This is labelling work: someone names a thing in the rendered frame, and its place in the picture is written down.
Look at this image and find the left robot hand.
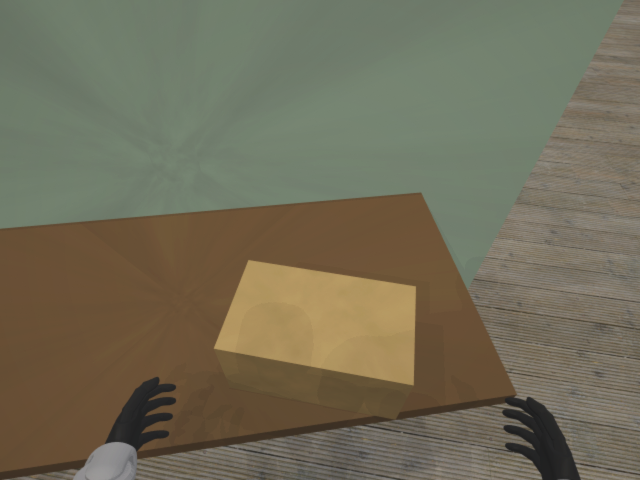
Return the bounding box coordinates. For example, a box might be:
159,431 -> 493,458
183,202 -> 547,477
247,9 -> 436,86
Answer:
105,377 -> 176,452

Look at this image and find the carton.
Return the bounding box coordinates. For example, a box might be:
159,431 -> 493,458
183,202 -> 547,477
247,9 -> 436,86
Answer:
214,260 -> 416,420

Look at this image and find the table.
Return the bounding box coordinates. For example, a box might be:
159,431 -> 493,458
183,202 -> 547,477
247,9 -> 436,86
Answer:
0,193 -> 517,480

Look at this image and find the right robot hand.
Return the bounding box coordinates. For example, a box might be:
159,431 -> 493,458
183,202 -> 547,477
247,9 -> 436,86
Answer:
502,397 -> 581,480

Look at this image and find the left robot forearm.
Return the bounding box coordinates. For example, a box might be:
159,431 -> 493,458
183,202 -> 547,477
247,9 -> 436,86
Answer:
73,442 -> 137,480

